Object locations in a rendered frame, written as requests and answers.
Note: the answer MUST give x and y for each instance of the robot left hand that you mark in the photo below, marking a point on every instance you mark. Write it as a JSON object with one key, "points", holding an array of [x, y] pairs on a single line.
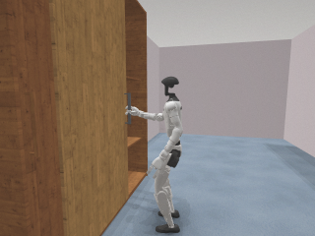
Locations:
{"points": [[157, 164]]}

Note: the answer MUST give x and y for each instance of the robot right upper arm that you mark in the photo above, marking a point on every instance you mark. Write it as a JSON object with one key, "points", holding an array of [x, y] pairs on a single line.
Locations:
{"points": [[160, 117]]}

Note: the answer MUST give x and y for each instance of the robot left upper arm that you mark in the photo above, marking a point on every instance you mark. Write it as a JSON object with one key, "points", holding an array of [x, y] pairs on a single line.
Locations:
{"points": [[172, 111]]}

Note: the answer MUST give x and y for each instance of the robot left foot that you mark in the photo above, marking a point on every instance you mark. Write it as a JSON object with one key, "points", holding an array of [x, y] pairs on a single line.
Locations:
{"points": [[165, 228]]}

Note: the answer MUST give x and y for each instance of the robot right forearm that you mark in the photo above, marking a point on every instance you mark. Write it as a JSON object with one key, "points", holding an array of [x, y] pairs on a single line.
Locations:
{"points": [[146, 115]]}

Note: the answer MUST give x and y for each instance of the wardrobe door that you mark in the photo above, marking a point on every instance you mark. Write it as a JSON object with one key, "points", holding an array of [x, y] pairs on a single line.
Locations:
{"points": [[88, 40], [34, 59]]}

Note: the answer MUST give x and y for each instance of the handle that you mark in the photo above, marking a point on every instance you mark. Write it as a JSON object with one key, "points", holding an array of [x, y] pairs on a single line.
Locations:
{"points": [[35, 124], [129, 108]]}

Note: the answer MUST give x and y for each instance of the robot left forearm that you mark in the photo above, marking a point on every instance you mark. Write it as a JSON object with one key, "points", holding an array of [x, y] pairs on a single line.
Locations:
{"points": [[173, 140]]}

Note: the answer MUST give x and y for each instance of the robot right thigh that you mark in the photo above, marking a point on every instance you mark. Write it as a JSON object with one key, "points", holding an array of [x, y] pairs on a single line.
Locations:
{"points": [[166, 183]]}

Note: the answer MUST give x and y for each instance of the robot right hand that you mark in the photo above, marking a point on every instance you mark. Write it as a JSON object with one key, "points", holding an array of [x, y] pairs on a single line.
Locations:
{"points": [[134, 111]]}

